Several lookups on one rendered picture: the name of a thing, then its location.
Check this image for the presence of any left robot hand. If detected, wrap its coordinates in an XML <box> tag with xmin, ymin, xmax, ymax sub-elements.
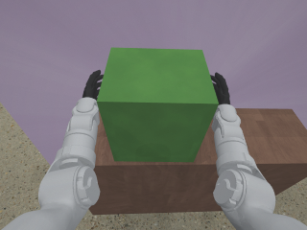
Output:
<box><xmin>83</xmin><ymin>70</ymin><xmax>104</xmax><ymax>101</ymax></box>

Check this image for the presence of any carton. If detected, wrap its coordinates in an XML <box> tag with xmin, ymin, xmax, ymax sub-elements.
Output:
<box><xmin>97</xmin><ymin>47</ymin><xmax>219</xmax><ymax>163</ymax></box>

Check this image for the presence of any pedestal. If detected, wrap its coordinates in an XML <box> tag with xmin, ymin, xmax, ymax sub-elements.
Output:
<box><xmin>89</xmin><ymin>108</ymin><xmax>307</xmax><ymax>215</ymax></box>

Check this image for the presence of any robot left upper arm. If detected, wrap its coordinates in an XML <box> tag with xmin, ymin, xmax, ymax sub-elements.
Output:
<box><xmin>1</xmin><ymin>165</ymin><xmax>100</xmax><ymax>230</ymax></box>

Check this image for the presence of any right robot forearm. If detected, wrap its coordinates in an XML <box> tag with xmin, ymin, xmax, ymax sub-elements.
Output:
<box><xmin>211</xmin><ymin>103</ymin><xmax>267</xmax><ymax>181</ymax></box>

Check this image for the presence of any right robot hand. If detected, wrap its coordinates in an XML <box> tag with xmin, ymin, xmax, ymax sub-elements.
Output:
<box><xmin>210</xmin><ymin>72</ymin><xmax>230</xmax><ymax>105</ymax></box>

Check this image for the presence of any left robot forearm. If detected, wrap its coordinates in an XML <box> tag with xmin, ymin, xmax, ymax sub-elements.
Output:
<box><xmin>38</xmin><ymin>97</ymin><xmax>100</xmax><ymax>205</ymax></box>

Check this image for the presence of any robot right upper arm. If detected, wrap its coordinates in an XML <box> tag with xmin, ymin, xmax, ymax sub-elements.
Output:
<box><xmin>213</xmin><ymin>169</ymin><xmax>307</xmax><ymax>230</ymax></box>

